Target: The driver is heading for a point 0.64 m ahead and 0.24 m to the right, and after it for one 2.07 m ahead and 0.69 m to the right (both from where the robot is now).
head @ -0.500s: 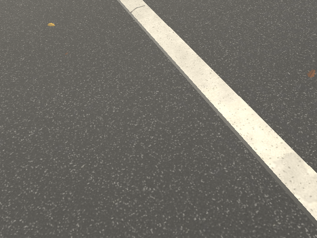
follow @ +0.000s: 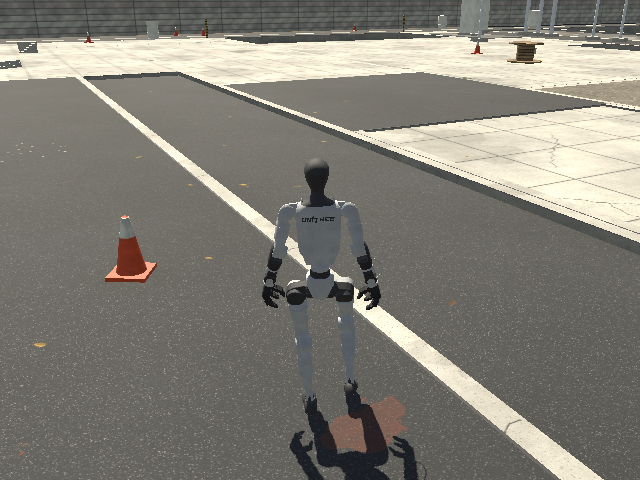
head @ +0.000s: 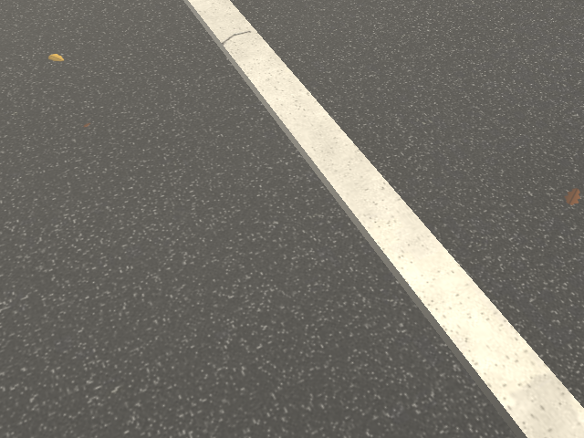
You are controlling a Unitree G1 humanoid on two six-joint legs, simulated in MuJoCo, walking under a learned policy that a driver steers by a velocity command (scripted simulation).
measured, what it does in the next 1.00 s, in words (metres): walks ahead, turning right: right foot, then left foot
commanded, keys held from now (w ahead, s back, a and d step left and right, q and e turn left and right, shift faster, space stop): w+e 0.96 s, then e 0.04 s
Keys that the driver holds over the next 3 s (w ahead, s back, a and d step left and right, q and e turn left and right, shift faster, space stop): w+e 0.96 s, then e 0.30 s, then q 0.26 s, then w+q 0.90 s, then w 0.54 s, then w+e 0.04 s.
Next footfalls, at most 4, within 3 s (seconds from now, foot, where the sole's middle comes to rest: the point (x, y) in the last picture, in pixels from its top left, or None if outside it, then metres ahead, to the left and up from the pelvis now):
0.34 right None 0.33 -0.10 -0.78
0.86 left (310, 361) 0.68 -0.04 -0.78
1.32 right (418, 357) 0.70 -0.31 -0.78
1.78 left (337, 343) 0.73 -0.11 -0.78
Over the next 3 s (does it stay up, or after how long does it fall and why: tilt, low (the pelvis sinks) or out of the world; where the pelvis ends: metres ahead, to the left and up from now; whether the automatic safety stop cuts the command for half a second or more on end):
stays up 1.23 -0.29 0.00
